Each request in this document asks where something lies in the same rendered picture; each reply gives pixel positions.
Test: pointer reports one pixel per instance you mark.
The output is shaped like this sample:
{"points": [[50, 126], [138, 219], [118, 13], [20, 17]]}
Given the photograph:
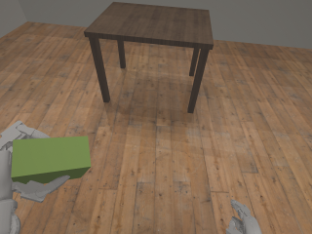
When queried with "table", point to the table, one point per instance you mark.
{"points": [[153, 24]]}

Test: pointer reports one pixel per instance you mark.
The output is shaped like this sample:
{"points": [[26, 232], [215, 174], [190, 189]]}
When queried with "sponge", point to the sponge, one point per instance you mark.
{"points": [[45, 159]]}

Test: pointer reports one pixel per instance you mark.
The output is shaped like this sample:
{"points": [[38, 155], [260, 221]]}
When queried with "right robot hand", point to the right robot hand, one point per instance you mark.
{"points": [[247, 225]]}

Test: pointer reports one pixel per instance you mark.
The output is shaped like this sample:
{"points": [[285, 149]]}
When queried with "robot left forearm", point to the robot left forearm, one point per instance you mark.
{"points": [[9, 221]]}

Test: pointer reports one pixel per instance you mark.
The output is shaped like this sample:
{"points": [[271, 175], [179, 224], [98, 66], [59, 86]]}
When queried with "left robot hand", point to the left robot hand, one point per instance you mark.
{"points": [[33, 190]]}

